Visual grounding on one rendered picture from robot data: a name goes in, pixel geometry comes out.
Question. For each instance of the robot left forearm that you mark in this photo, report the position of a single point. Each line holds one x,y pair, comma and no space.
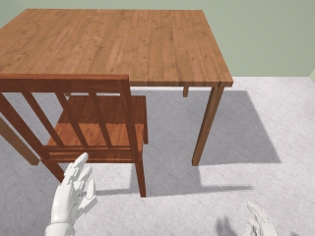
60,229

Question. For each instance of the table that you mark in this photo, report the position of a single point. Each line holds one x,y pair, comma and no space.
155,48

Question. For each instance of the chair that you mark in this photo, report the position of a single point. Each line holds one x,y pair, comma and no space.
109,128

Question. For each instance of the right robot hand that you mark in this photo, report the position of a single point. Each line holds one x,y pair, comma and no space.
266,228

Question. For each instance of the left robot hand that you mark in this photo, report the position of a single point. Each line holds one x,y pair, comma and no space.
67,193

